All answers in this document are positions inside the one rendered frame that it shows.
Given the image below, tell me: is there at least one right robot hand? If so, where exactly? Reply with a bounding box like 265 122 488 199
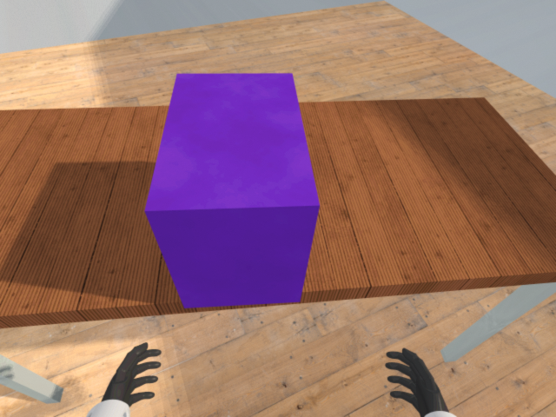
385 348 449 417

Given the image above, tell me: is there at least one carton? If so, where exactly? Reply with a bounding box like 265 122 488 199
144 73 320 308

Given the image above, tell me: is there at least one robot left forearm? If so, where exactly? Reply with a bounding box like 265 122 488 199
86 400 130 417

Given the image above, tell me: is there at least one table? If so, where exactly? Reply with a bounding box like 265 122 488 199
0 97 556 404

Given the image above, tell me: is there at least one left robot hand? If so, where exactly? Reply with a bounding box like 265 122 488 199
101 342 162 407

